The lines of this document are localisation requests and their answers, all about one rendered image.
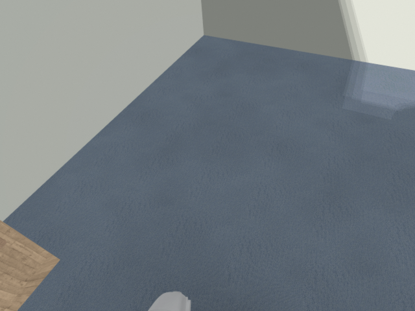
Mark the left robot thigh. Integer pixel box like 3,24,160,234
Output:
148,292,191,311

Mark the cabinet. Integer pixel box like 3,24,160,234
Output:
0,220,60,311

